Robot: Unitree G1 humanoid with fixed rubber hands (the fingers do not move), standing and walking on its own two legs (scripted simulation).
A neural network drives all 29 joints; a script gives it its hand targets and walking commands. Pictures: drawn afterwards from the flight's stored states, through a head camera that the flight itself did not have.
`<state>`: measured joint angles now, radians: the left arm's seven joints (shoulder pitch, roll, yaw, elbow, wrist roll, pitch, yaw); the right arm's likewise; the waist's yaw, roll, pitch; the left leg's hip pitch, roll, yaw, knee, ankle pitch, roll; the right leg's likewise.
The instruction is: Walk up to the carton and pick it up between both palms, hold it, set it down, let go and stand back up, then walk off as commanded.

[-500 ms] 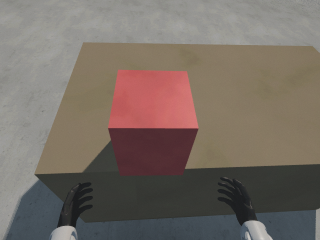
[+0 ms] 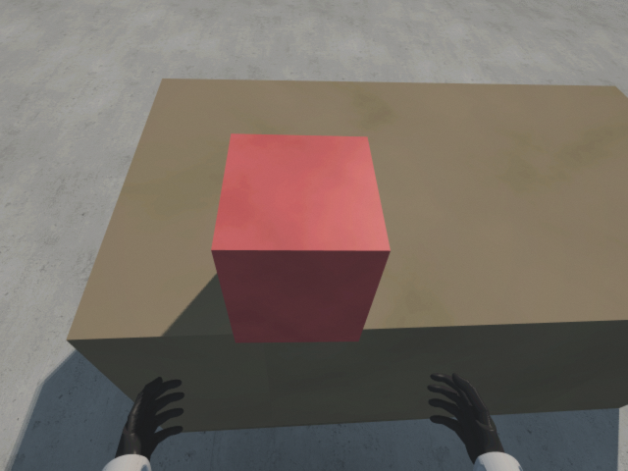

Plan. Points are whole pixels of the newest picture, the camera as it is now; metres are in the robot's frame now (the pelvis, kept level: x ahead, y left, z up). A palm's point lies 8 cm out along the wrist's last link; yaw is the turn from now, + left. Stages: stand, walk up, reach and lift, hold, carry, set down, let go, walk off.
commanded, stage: set down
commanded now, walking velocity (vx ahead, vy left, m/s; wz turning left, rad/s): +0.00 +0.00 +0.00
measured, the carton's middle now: (298, 244) +0.43 +0.02 +0.00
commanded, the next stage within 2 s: let go in 0.60 s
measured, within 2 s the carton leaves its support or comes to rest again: neither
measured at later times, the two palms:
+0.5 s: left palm (144, 446) +0.17 +0.21 -0.08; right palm (476, 450) +0.16 -0.22 -0.08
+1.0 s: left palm (142, 443) +0.17 +0.21 -0.08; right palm (476, 451) +0.16 -0.22 -0.08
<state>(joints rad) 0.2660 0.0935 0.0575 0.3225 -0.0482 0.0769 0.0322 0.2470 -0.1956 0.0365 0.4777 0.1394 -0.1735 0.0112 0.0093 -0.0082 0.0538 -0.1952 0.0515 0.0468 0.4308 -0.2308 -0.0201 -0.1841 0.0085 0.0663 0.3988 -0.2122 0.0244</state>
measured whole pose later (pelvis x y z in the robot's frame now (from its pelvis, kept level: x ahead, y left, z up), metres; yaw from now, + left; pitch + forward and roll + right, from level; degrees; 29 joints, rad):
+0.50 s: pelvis +0.01 +0.00 +0.00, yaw +0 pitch +1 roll -1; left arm 0.20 0.11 0.06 0.44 -0.05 0.11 0.01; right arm 0.21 -0.20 0.04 0.65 0.09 -0.22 0.02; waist 0.01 -0.01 0.06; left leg -0.20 0.05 0.05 0.43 -0.24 -0.02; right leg -0.18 0.01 0.07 0.40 -0.22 0.02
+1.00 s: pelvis +0.01 +0.00 +0.00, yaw +0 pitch +1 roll -1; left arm 0.20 0.12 0.06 0.44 -0.05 0.11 0.00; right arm 0.20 -0.20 0.04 0.69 0.09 -0.25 0.02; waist 0.01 -0.01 0.06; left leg -0.19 0.05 0.05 0.43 -0.25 -0.02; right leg -0.18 0.01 0.07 0.40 -0.23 0.02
